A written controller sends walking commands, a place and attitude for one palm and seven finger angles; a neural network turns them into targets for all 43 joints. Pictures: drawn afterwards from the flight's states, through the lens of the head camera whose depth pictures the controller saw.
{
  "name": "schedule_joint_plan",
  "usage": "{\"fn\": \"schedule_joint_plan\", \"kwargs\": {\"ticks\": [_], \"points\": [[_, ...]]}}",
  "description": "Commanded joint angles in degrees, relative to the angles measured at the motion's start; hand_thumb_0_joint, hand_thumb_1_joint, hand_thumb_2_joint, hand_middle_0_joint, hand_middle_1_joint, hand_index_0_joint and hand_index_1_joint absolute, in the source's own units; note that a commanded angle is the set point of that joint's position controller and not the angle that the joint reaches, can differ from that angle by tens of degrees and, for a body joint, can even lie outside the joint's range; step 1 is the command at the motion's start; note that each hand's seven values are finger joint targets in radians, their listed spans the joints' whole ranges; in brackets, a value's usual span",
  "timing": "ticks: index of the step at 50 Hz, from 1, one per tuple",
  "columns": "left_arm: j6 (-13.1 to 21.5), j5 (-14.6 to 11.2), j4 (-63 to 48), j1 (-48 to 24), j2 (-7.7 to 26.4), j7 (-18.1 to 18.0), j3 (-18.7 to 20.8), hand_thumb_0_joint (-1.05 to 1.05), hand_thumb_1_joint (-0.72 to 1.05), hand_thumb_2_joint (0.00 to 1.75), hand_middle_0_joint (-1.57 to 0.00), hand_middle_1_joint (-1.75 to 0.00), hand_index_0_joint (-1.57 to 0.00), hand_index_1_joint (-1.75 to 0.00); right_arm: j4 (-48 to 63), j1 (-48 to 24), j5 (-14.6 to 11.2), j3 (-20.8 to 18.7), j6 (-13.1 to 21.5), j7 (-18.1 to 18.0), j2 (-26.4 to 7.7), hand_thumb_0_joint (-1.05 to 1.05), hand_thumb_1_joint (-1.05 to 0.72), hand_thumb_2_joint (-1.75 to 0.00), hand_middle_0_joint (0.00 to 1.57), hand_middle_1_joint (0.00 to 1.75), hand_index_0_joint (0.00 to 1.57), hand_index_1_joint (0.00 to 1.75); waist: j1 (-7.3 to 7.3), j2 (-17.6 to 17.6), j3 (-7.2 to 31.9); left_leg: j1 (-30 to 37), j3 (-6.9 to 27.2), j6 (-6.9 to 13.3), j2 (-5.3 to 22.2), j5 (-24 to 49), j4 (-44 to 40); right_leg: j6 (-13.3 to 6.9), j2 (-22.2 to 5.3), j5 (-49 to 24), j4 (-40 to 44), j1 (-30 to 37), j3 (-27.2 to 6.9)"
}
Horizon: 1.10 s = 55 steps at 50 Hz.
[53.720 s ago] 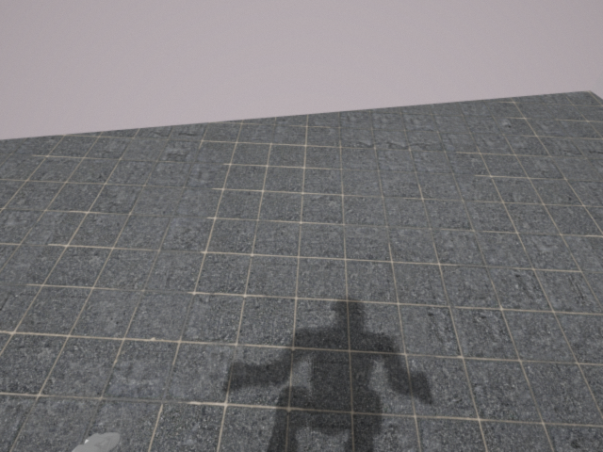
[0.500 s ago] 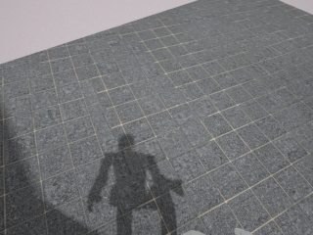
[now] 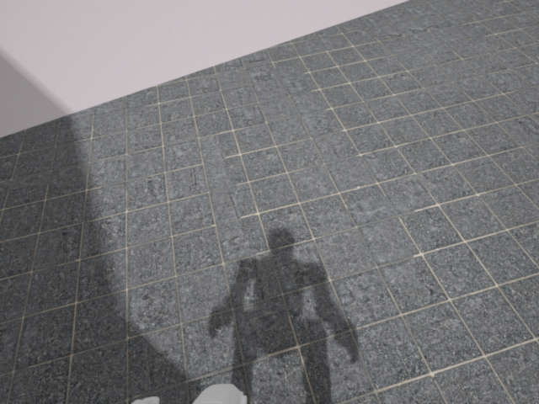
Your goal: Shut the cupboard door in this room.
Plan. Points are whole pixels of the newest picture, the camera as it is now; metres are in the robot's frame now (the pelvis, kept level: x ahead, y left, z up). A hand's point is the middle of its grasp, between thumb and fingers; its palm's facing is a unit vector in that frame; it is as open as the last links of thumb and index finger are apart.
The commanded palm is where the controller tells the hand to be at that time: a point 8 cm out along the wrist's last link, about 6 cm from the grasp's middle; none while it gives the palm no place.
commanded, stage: turn or walk to find it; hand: left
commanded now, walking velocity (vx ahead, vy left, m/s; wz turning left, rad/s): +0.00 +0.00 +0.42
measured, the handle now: out of the picture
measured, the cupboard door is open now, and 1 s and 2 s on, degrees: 25 25 25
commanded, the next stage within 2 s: none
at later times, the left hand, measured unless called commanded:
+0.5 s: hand out of the picture +0.06 +0.25 -0.16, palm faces +0.23 -0.94 -0.25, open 7.4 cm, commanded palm none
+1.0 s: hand out of the picture -0.02 +0.19 -0.16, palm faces +0.46 -0.85 -0.27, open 7.3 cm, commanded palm none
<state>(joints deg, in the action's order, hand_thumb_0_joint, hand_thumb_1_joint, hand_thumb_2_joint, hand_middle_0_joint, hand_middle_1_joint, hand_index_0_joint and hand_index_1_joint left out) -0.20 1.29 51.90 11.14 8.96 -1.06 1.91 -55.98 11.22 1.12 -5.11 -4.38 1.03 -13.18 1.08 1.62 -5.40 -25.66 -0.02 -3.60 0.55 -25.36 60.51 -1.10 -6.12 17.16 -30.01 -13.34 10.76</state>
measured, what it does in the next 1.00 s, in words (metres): steps on the spot, turning left: left foot, then right foot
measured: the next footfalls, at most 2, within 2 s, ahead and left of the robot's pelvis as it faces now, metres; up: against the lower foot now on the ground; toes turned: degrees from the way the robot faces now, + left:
left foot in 0.18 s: +0.02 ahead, +0.14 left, +0.00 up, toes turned +10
right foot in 0.60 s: +0.09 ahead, -0.09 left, +0.00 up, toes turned +9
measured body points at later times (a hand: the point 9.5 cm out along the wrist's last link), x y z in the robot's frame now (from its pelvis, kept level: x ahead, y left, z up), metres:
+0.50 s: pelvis +0.02 +0.02 +0.00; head +0.06 +0.03 +0.45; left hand +0.04 +0.30 -0.14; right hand +0.14 -0.20 -0.15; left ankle -0.02 +0.14 -0.74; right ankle +0.04 -0.12 -0.69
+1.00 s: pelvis +0.03 -0.01 +0.00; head +0.08 +0.00 +0.44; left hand -0.05 +0.23 -0.14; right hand +0.21 -0.20 -0.16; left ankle -0.05 +0.11 -0.70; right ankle +0.05 -0.10 -0.74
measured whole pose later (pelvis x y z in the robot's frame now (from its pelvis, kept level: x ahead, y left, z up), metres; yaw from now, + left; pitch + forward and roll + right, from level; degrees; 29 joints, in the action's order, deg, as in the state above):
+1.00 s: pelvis +0.03 -0.01 +0.00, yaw +26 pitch +1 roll +2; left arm -0.1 1.4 54.0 14.6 11.2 -1.0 2.8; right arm -55.9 7.9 0.8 -3.9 -4.1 1.0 -13.0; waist -1.3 -0.2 -5.9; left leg -20.6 -2.7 -3.4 1.6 -25.4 45.9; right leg -1.3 -7.4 18.1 -30.4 -12.4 15.5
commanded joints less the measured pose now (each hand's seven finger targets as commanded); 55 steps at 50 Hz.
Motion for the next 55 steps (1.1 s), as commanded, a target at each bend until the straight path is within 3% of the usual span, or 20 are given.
{"fn": "schedule_joint_plan", "kwargs": {"ticks": [1,4,7,8,9,10,12,16,23,28,29,30,31,34,36,46,51,52,54,55], "points": [[1.04,0.32,-1.57,6.34,14.04,-0.61,4.21,0.0,0.9,0.9,-0.2,-0.3,-0.2,-0.3,5.58,-5.22,-0.56,0.84,2.22,0.2,-1.31,0.0,-0.9,-0.9,0.2,0.3,0.2,0.3,-4.57,-12.25,6.74,-0.58,-2.89,-0.33,0.34,-1.46,-11.72,-5.98,-14.11,-31.39,7.72,10.37,-7.35],[0.79,0.36,-0.74,6.14,14.77,-0.53,4.57,0.0,0.9,0.9,-0.2,-0.3,-0.2,-0.3,5.59,-4.45,-0.77,1.13,2.64,0.07,-1.25,0.0,-0.9,-0.9,0.2,0.3,0.2,0.3,-4.26,-13.24,7.86,2.93,-4.42,0.31,0.11,-0.16,-19.29,-5.54,-14.73,-32.08,5.61,11.04,-6.22],[0.38,-0.17,-0.5,4.87,14.82,-0.41,4.59,0.0,0.9,0.9,-0.2,-0.3,-0.2,-0.3,4.87,-0.78,-0.55,0.99,3.25,-0.02,-2.62,0.0,-0.9,-0.9,0.2,0.3,0.2,0.3,-1.65,-11.87,9.45,12.67,-6.03,1.29,0.02,10.3,-32.54,-1.78,-13.44,-27.75,-0.32,6.73,-2.98],[0.1,-0.63,-1.02,4.4,13.62,-0.25,4.5,0.0,0.9,0.9,-0.2,-0.3,-0.2,-0.3,4.42,1.72,-0.36,0.27,3.75,-0.06,-5.38,0.0,-0.9,-0.9,0.2,0.3,0.2,0.3,0.2,-5.55,10.87,21.33,-2.5,2.82,3.58,19.17,-37.88,0.88,-11.62,-21.13,-7.14,-0.08,-0.76],[-0.18,-0.91,-2.5,4.86,9.85,0.15,3.79,0.0,0.9,0.9,-0.2,-0.3,-0.2,-0.3,4.77,4.49,0.15,-1.14,4.07,-0.36,-11.17,0.0,-0.9,-0.9,0.2,0.3,0.2,0.3,1.48,12.01,12.79,30.07,16.04,9.2,17.54,36.36,-39.33,5.04,-3.51,4.07,-19.57,-13.91,1.83],[-0.49,-0.57,-4.36,1.82,8.06,0.09,2.56,0.0,0.9,0.9,-0.2,-0.3,-0.2,-0.3,4.03,7.13,-0.3,-1.62,3.52,-0.73,-13.72,0.0,-0.9,-0.9,0.2,0.3,0.2,0.3,2.75,14.65,11.97,27.8,20.1,15.84,24.7,47.49,-40.45,5.75,-1.27,22.67,-27.49,-18.01,-2.13],[-1.22,-0.63,-3.28,-3.02,8.78,-0.17,2.96,0.0,0.9,0.9,-0.2,-0.3,-0.2,-0.3,3.66,4.36,0.11,-1.19,3.68,-2.11,-11.19,0.0,-0.9,-0.9,0.2,0.3,0.2,0.3,2.41,13.62,7.57,21.9,17.72,15.98,19.93,40.32,-40.98,5.33,-1.57,16.57,-34.09,-20.33,-8.47],[-1.4,-0.61,-0.56,0.62,8.52,0.74,3.03,0.0,0.9,0.9,-0.2,-0.3,-0.2,-0.3,4.85,-0.05,0.0,0.13,4.38,-2.29,-8.26,0.0,-0.9,-0.9,0.2,0.3,0.2,0.3,-0.85,6.56,6.13,19.45,9.09,12.04,13.38,39.61,-41.0,6.12,-0.53,7.05,-33.23,-17.67,-8.11],[-1.34,-0.81,-2.96,-2.34,7.44,0.6,2.36,0.0,0.9,0.9,-0.2,-0.3,-0.2,-0.3,5.09,1.46,0.28,-0.65,3.81,-1.95,-9.02,0.0,-0.9,-0.9,0.2,0.3,0.2,0.3,0.36,7.69,6.71,18.93,12.66,12.89,12.73,37.85,-39.24,6.44,2.04,8.33,-19.04,-13.21,-7.03],[0.22,-1.11,-2.03,3.4,8.34,0.29,2.69,0.0,0.9,0.9,-0.2,-0.3,-0.2,-0.3,5.95,-0.88,-0.1,-0.96,3.46,-1.69,-8.19,0.0,-0.9,-0.9,0.2,0.3,0.2,0.3,-2.72,6.46,9.53,12.59,13.81,9.09,9.05,35.81,-31.24,5.2,3.74,-5.33,4.22,3.08,-5.7],[0.99,-0.58,-1.54,5.92,11.41,-0.04,3.17,0.0,0.9,0.9,-0.2,-0.3,-0.2,-0.3,6.16,-0.12,-0.61,-0.81,3.63,-1.29,-6.1,0.0,-0.9,-0.9,0.2,0.3,0.2,0.3,-3.62,-0.85,11.01,5.78,10.94,5.78,5.25,24.58,-24.74,3.59,-2.69,-12.84,10.02,11.73,-11.38],[1.46,0.33,-1.27,7.42,16.59,-0.57,4.2,0.0,0.9,0.9,-0.2,-0.3,-0.2,-0.3,7.76,0.34,-0.82,-0.08,3.76,-0.91,-1.93,0.0,-0.9,-0.9,0.2,0.3,0.2,0.3,-4.01,-17.59,10.98,-6.13,1.76,1.56,-3.62,-2.71,-11.62,-3.1,-18.51,-25.6,10.61,17.97,-25.61],[1.46,-0.32,-1.62,8.13,16.68,-0.66,4.34,0.0,0.9,0.9,-0.2,-0.3,-0.2,-0.3,7.69,-0.64,-0.47,-0.72,2.62,-1.31,-4.7,0.0,-0.9,-0.9,0.2,0.3,0.2,0.3,-4.89,-17.4,10.15,-4.13,5.16,1.68,-2.18,-11.17,-0.66,-7.58,-23.1,-26.72,12.11,9.16,-27.68],[0.97,-0.35,-3.74,-0.41,11.55,-1.02,3.47,0.0,0.9,0.9,-0.2,-0.3,-0.2,-0.3,4.7,0.21,-0.14,-1.02,1.62,-0.43,-3.9,0.0,-0.9,-0.9,0.2,0.3,0.2,0.3,-0.79,-8.76,3.99,-5.65,5.25,1.01,0.68,-0.53,11.17,-6.19,-15.07,-19.83,11.45,2.72,-16.58],[1.49,-0.2,-4.11,-0.15,10.38,-0.86,3.19,0.0,0.9,0.9,-0.2,-0.3,-0.2,-0.3,3.82,1.5,-0.05,-0.58,1.53,-0.06,-3.11,0.0,-0.9,-0.9,0.2,0.3,0.2,0.3,-0.64,-11.44,4.97,-5.36,3.17,-0.04,0.77,2.94,9.65,-4.44,-12.45,-22.95,10.93,4.47,-10.99],[1.11,0.3,-0.66,7.64,13.37,-0.65,4.07,0.0,0.9,0.9,-0.2,-0.3,-0.2,-0.3,5.36,-6.09,-0.56,1.15,1.99,0.11,-1.55,0.0,-0.9,-0.9,0.2,0.3,0.2,0.3,-4.43,-12.18,6.03,-0.51,-2.87,-0.14,1.02,-0.52,-12.21,-6.33,-14.68,-31.63,8.45,10.37,-6.58],[0.68,-0.01,0.45,6.2,14.67,-0.52,4.49,0.0,0.9,0.9,-0.2,-0.3,-0.2,-0.3,5.08,-2.63,-0.6,1.41,3.08,-0.08,-2.34,0.0,-0.9,-0.9,0.2,0.3,0.2,0.3,-2.08,-11.32,9.05,10.9,-5.57,1.49,0.62,7.6,-29.85,-3.48,-14.95,-28.48,1.97,7.84,-3.64],[0.43,-0.45,0.31,5.41,14.27,-0.36,4.5,0.0,0.9,0.9,-0.2,-0.3,-0.2,-0.3,4.6,-0.07,-0.42,0.96,3.49,-0.04,-4.02,0.0,-0.9,-0.9,0.2,0.3,0.2,0.3,-0.15,-7.35,10.1,18.61,-4.77,2.35,1.68,15.07,-37.35,-0.88,-13.4,-24.4,-3.72,2.94,-1.32],[-0.19,-0.66,-2.86,3.52,8.46,0.35,2.46,0.0,0.9,0.9,-0.2,-0.3,-0.2,-0.3,4.57,5.04,-0.26,-1.29,3.57,-0.73,-14.02,0.0,-0.9,-0.9,0.2,0.3,0.2,0.3,2.26,15.73,11.51,29.05,20.59,14.36,23.78,45.88,-41.5,5.71,-1.6,20.79,-25.78,-18.09,-0.07],[-0.94,-0.33,-3.17,0.84,8.91,-0.16,2.34,0.0,0.9,0.9,-0.2,-0.3,-0.2,-0.3,3.61,5.64,-0.29,-1.27,3.48,-1.41,-13.22,0.0,-0.9,-0.9,0.2,0.3,0.2,0.3,3.05,12.34,11.13,26.71,20.11,16.68,23.53,44.64,-40.92,5.46,-1.74,21.04,-30.32,-19.17,-5.82]]}}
